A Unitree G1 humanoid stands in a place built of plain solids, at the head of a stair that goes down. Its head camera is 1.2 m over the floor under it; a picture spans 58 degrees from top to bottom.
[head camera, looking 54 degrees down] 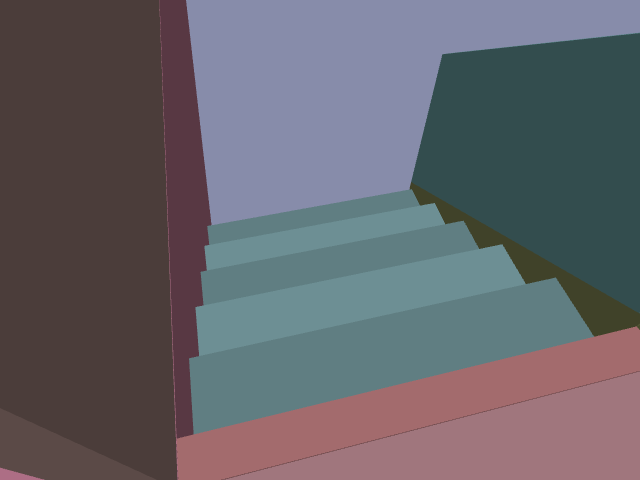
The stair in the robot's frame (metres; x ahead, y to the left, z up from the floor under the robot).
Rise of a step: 0.19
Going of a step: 0.29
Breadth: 1.35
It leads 13 degrees to the left of straight ahead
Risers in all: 6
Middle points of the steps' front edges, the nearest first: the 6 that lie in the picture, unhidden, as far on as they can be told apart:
0.40 -0.29 0.00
0.68 -0.22 -0.18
0.96 -0.16 -0.37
1.25 -0.09 -0.56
1.53 -0.02 -0.74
1.81 0.05 -0.93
